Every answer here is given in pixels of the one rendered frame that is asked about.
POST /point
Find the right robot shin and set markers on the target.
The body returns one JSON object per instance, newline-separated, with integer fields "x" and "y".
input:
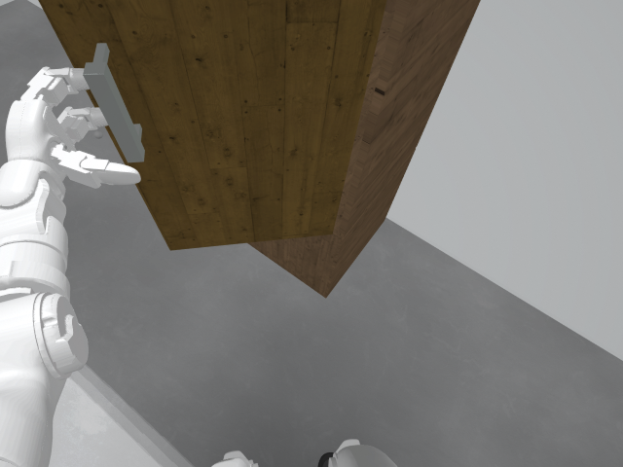
{"x": 346, "y": 443}

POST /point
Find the cupboard door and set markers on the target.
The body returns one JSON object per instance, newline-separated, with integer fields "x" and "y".
{"x": 248, "y": 108}

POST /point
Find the robot left forearm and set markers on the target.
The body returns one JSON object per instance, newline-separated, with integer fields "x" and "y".
{"x": 33, "y": 241}

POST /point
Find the left robot shin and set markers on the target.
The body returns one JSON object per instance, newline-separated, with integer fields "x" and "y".
{"x": 235, "y": 453}

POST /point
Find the handle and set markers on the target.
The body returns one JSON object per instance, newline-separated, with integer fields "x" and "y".
{"x": 104, "y": 89}

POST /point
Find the left robot upper arm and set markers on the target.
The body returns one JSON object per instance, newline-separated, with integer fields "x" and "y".
{"x": 41, "y": 344}

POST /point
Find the robot shin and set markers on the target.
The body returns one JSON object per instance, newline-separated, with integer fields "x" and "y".
{"x": 235, "y": 453}
{"x": 346, "y": 443}

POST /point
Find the left robot hand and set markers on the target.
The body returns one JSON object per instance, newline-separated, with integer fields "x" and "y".
{"x": 33, "y": 131}

